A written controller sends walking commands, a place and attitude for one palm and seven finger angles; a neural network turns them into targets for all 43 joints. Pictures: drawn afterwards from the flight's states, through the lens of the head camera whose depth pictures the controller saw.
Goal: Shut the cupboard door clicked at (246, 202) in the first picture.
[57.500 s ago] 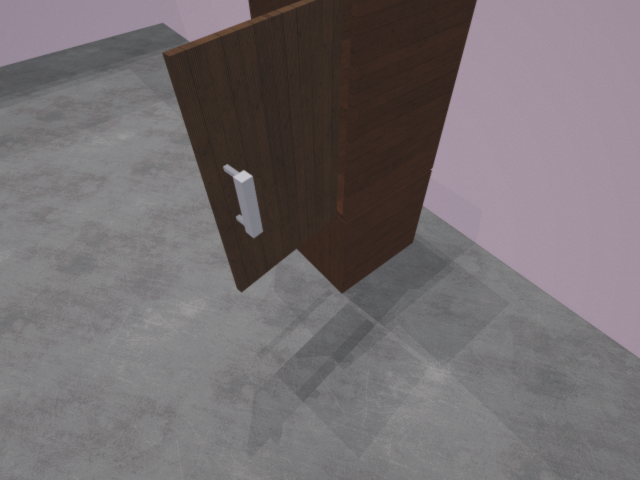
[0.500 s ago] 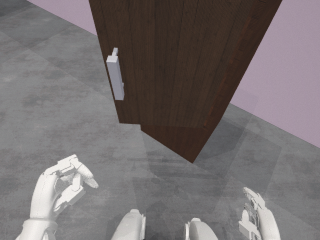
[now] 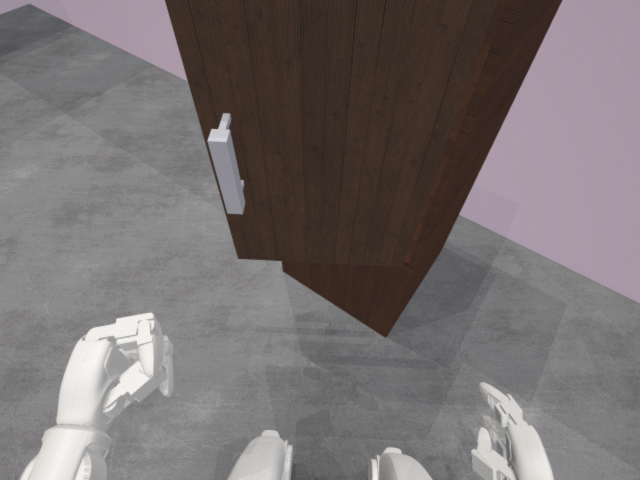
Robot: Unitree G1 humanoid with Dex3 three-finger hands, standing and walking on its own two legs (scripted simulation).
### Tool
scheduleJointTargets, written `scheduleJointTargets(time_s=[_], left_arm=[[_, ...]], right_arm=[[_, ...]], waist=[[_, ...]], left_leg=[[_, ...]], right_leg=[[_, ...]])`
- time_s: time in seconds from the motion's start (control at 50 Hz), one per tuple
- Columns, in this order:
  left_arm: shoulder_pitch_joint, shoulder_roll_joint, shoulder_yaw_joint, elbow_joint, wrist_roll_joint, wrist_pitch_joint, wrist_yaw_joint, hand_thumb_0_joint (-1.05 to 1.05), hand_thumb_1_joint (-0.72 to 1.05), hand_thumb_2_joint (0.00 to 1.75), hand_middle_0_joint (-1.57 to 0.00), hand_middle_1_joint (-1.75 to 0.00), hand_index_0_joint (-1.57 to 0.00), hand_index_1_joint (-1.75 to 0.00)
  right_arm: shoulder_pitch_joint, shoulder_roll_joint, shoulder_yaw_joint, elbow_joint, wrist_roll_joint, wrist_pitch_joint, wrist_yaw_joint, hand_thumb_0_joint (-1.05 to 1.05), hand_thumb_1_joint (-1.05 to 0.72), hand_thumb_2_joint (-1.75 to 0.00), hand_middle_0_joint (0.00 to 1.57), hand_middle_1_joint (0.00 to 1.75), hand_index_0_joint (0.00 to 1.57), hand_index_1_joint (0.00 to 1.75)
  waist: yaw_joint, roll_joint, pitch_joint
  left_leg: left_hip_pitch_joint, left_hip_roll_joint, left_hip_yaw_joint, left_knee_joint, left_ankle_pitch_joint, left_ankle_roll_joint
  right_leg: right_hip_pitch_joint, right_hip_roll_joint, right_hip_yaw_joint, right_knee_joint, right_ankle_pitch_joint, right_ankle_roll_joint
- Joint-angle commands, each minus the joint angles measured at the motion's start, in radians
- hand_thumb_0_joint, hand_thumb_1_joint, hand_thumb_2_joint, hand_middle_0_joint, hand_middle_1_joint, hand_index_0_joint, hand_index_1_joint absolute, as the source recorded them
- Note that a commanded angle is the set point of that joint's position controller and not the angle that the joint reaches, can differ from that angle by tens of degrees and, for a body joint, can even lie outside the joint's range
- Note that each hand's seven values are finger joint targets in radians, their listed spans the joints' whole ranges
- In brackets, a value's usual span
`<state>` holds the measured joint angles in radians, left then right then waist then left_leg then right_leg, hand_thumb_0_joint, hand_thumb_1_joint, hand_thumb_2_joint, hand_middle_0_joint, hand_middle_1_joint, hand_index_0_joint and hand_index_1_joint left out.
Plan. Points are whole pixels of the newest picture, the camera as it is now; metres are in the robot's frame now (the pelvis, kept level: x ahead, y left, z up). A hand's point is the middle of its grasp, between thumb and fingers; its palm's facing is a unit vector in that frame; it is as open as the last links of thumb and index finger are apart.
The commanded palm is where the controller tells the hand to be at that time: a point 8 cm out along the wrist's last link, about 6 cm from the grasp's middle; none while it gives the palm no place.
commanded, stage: raise the hand and make a fist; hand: left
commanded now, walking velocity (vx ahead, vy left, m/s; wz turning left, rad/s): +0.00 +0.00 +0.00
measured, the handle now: (231, 165) +0.54 +0.18 +0.06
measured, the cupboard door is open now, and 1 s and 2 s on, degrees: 33 33 33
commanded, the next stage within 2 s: bring the fist close to the handle in 0.36 s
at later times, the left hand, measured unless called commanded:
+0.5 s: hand (165, 375) +0.22 +0.18 +0.06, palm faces +0.01 -1.00 -0.03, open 3.1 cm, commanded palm +0.21 +0.23 +0.06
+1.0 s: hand (212, 281) +0.33 +0.16 +0.06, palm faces -0.01 -1.00 -0.02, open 3.1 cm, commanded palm +0.32 +0.21 +0.06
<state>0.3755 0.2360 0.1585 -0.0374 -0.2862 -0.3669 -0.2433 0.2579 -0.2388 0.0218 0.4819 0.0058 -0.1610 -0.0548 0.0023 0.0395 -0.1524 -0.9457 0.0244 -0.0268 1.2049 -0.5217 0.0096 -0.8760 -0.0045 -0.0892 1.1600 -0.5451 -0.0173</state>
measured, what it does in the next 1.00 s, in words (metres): stands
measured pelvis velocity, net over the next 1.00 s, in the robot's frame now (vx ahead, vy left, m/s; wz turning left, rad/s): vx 0.00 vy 0.00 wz -0.01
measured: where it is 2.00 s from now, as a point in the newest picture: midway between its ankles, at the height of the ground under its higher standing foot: outside the picture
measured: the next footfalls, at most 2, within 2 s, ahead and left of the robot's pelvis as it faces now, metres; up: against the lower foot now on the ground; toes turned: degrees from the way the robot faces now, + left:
none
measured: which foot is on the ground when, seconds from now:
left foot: down 0.00-1.00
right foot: down 0.00-1.00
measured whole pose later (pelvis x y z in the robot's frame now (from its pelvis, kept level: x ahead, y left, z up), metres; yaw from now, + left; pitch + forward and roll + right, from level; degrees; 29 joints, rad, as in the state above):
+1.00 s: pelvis +0.00 +0.00 +0.01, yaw +0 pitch +16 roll -1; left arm -0.10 0.22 0.14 0.35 -0.21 -0.35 -0.15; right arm 0.27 -0.25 0.02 0.56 0.00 -0.12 -0.04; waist -0.03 0.04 -0.14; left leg -0.93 0.02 -0.01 1.14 -0.49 0.01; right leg -0.88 -0.01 -0.07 1.12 -0.52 -0.02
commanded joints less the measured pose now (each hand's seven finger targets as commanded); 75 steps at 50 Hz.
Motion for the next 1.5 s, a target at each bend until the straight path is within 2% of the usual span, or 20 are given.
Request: scheduleJointTargets(time_s=[0.0, 0.12, 0.2, 0.44, 0.46, 0.54, 0.62, 0.7, 0.78, 0.86, 0.96, 1.0, 1.06, 1.16, 1.2, 1.22, 1.26, 1.32, 1.44, 1.48], left_arm=[[-0.025, 0.12, 0.073, -0.205, -0.021, -0.069, -0.004, 0.0, 0.9, 0.9, -1.3, -1.5, -1.3, -1.5], [-0.036, 0.112, 0.066, -0.173, -0.024, -0.087, -0.001, 0.0, 0.9, 0.9, -1.3, -1.5, -1.3, -1.5], [-0.042, 0.124, 0.077, -0.188, -0.024, -0.101, -0.002, 0.0, 0.9, 0.9, -1.3, -1.5, -1.3, -1.5], [-0.044, 0.114, 0.062, -0.198, -0.021, -0.094, -0.002, 0.0, 0.9, 0.9, -1.3, -1.5, -1.3, -1.5], [-0.101, 0.103, 0.038, -0.214, -0.017, -0.098, 0.0, 0.0, 0.9, 0.9, -1.3, -1.5, -1.3, -1.5], [-0.25, 0.073, -0.009, -0.166, 0.002, -0.096, 0.014, 0.0, 0.9, 0.9, -1.3, -1.5, -1.3, -1.5], [-0.369, 0.101, 0.002, -0.1, 0.028, -0.063, 0.036, 0.0, 0.9, 0.9, -1.3, -1.5, -1.3, -1.5], [-0.412, 0.121, 0.04, -0.037, 0.038, -0.028, 0.059, 0.0, 0.9, 0.9, -1.3, -1.5, -1.3, -1.5], [-0.482, 0.136, 0.071, 0.047, 0.04, -0.02, 0.078, 0.0, 0.9, 0.9, -1.3, -1.5, -1.3, -1.5], [-0.613, 0.084, 0.011, 0.12, 0.057, -0.037, 0.086, 0.0, 0.9, 0.9, -1.3, -1.5, -1.3, -1.5], [-0.777, 0.1, 0.018, 0.209, 0.072, -0.068, 0.093, 0.0, 0.9, 0.9, -1.3, -1.5, -1.3, -1.5], [-0.795, 0.112, 0.038, 0.233, 0.077, -0.079, 0.103, 0.0, 0.9, 0.9, -1.3, -1.5, -1.3, -1.5], [-0.858, 0.11, 0.036, 0.287, 0.088, -0.089, 0.117, 0.0, 0.9, 0.9, -1.3, -1.5, -1.3, -1.5], [-1.008, 0.135, 0.061, 0.425, 0.106, -0.096, 0.144, 0.0, 0.9, 0.9, -1.3, -1.5, -1.3, -1.5], [-1.056, 0.153, 0.081, 0.471, 0.113, -0.106, 0.15, 0.0, 0.9, 0.9, -1.3, -1.5, -1.3, -1.5], [-1.097, 0.161, 0.087, 0.502, 0.114, -0.111, 0.15, 0.0, 0.9, 0.9, -1.3, -1.5, -1.3, -1.5], [-1.158, 0.177, 0.095, 0.543, 0.121, -0.123, 0.147, 0.0, 0.9, 0.9, -1.3, -1.5, -1.3, -1.5], [-1.257, 0.146, 0.068, 0.624, 0.13, -0.134, 0.145, 0.0, 0.9, 0.9, -1.3, -1.5, -1.3, -1.5], [-1.382, 0.202, 0.128, 0.785, 0.149, -0.148, 0.154, 0.0, 0.9, 0.9, -1.3, -1.5, -1.3, -1.5], [-1.343, 0.233, 0.163, 0.78, 0.152, -0.162, 0.153, 0.0, 0.9, 0.9, -1.3, -1.5, -1.3, -1.5]], right_arm=[[-0.04, -0.125, -0.061, -0.152, 0.008, -0.057, -0.015, 0.0, -0.9, -0.9, 0.2, 0.3, 0.2, 0.3], [-0.043, -0.125, -0.062, -0.148, 0.009, -0.054, -0.013, 0.0, -0.9, -0.9, 0.2, 0.3, 0.2, 0.3], [-0.045, -0.125, -0.064, -0.148, 0.007, -0.053, -0.013, 0.0, -0.9, -0.9, 0.2, 0.3, 0.2, 0.3], [-0.044, -0.128, -0.061, -0.154, 0.011, -0.045, -0.013, 0.0, -0.9, -0.9, 0.2, 0.3, 0.2, 0.3], [-0.042, -0.131, -0.058, -0.15, 0.009, -0.048, -0.014, 0.0, -0.9, -0.9, 0.2, 0.3, 0.2, 0.3], [-0.039, -0.135, -0.055, -0.129, 0.006, -0.058, -0.019, 0.0, -0.9, -0.9, 0.2, 0.3, 0.2, 0.3], [-0.038, -0.14, -0.052, -0.11, 0.007, -0.057, -0.022, 0.0, -0.9, -0.9, 0.2, 0.3, 0.2, 0.3], [-0.036, -0.136, -0.051, -0.103, 0.008, -0.042, -0.017, 0.0, -0.9, -0.9, 0.2, 0.3, 0.2, 0.3], [-0.028, -0.135, -0.051, -0.089, 0.007, -0.021, -0.011, 0.0, -0.9, -0.9, 0.2, 0.3, 0.2, 0.3], [-0.018, -0.136, -0.052, -0.068, 0.006, -0.01, -0.002, 0.0, -0.9, -0.9, 0.2, 0.3, 0.2, 0.3], [-0.003, -0.145, -0.059, -0.035, 0.005, 0.001, 0.0, 0.0, -0.9, -0.9, 0.2, 0.3, 0.2, 0.3], [0.004, -0.145, -0.065, -0.027, 0.002, 0.006, 0.002, 0.0, -0.9, -0.9, 0.2, 0.3, 0.2, 0.3], [0.017, -0.145, -0.067, -0.013, 0.002, 0.019, 0.008, 0.0, -0.9, -0.9, 0.2, 0.3, 0.2, 0.3], [0.036, -0.147, -0.066, 0.014, 0.0, 0.042, 0.01, 0.0, -0.9, -0.9, 0.2, 0.3, 0.2, 0.3], [0.042, -0.145, -0.067, 0.021, -0.002, 0.047, 0.009, 0.0, -0.9, -0.9, 0.2, 0.3, 0.2, 0.3], [0.05, -0.147, -0.065, 0.029, -0.003, 0.052, 0.01, 0.0, -0.9, -0.9, 0.2, 0.3, 0.2, 0.3], [0.061, -0.148, -0.066, 0.035, -0.004, 0.058, 0.012, 0.0, -0.9, -0.9, 0.2, 0.3, 0.2, 0.3], [0.085, -0.15, -0.071, 0.054, -0.006, 0.064, 0.016, 0.0, -0.9, -0.9, 0.2, 0.3, 0.2, 0.3], [0.134, -0.155, -0.075, 0.078, -0.017, 0.087, 0.027, 0.0, -0.9, -0.9, 0.2, 0.3, 0.2, 0.3], [0.152, -0.16, -0.079, 0.061, -0.022, 0.094, 0.034, 0.0, -0.9, -0.9, 0.2, 0.3, 0.2, 0.3]], waist=[[0.007, 0.005, -0.216], [-0.003, -0.031, -0.176], [0.003, -0.02, -0.211], [-0.002, 0.005, -0.189], [-0.019, 0.008, -0.199], [-0.041, -0.007, -0.175], [-0.035, -0.004, -0.215], [-0.009, -0.003, -0.271], [-0.008, -0.012, -0.267], [-0.038, -0.012, -0.243], [-0.05, -0.01, -0.27], [-0.038, 0.004, -0.32], [-0.042, -0.007, -0.332], [-0.069, -0.045, -0.305], [-0.064, -0.017, -0.326], [-0.076, -0.046, -0.328], [-0.075, -0.023, -0.348], [-0.103, -0.003, -0.356], [-0.114, -0.021, -0.395], [-0.086, -0.004, -0.449]], left_leg=[[0.16, -0.03, -0.013, -0.191, 0.219, 0.009], [0.117, -0.029, -0.008, -0.176, 0.179, 0.01], [0.12, -0.029, -0.004, -0.169, 0.193, 0.013], [0.15, -0.029, -0.014, -0.194, 0.167, 0.012], [0.158, -0.028, -0.017, -0.187, 0.168, 0.014], [0.144, -0.025, -0.029, -0.179, 0.123, 0.014], [0.146, -0.026, -0.027, -0.186, 0.112, 0.016], [0.177, -0.027, -0.018, -0.209, 0.176, 0.014], [0.173, -0.026, -0.008, -0.216, 0.213, 0.012], [0.194, -0.022, -0.006, -0.222, 0.21, 0.011], [0.211, -0.019, -0.007, -0.222, 0.223, 0.01], [0.233, -0.02, -0.004, -0.221, 0.258, 0.009], [0.243, -0.018, -0.002, -0.224, 0.282, 0.008], [0.201, -0.018, 0.005, -0.222, 0.239, 0.011], [0.196, -0.021, 0.012, -0.216, 0.244, 0.012], [0.189, -0.019, 0.009, -0.213, 0.242, 0.013], [0.187, -0.02, 0.009, -0.211, 0.243, 0.011], [0.21, -0.017, 0.004, -0.202, 0.252, 0.011], [0.175, -0.021, 0.009, -0.181, 0.282, 0.015], [0.19, -0.024, 0.008, -0.184, 0.319, 0.015]], right_leg=[[0.15, 0.026, 0.056, -0.189, 0.201, -0.01], [0.138, 0.018, 0.083, -0.21, 0.139, -0.005], [0.151, 0.017, 0.09, -0.202, 0.155, -0.005], [0.12, 0.026, 0.062, -0.198, 0.14, -0.009], [0.102, 0.026, 0.055, -0.188, 0.149, -0.008], [0.053, 0.027, 0.05, -0.184, 0.103, -0.008], [0.07, 0.022, 0.06, -0.192, 0.091, -0.008], [0.135, 0.021, 0.059, -0.194, 0.162, -0.01], [0.168, 0.021, 0.063, -0.201, 0.213, -0.008], [0.137, 0.017, 0.058, -0.207, 0.227, -0.005], [0.127, 0.014, 0.062, -0.203, 0.248, -0.007], [0.142, 0.014, 0.064, -0.193, 0.282, -0.007], [0.152, 0.015, 0.064, -0.192, 0.316, -0.007], [0.137, 0.013, 0.074, -0.208, 0.289, 0.001], [0.15, 0.013, 0.084, -0.206, 0.3, 0.0], [0.148, 0.013, 0.083, -0.206, 0.302, 0.003], [0.149, 0.014, 0.087, -0.202, 0.304, 0.0], [0.103, 0.018, 0.081, -0.198, 0.311, 0.001], [0.117, 0.019, 0.086, -0.184, 0.354, 0.005], [0.146, 0.024, 0.085, -0.172, 0.382, -0.001]])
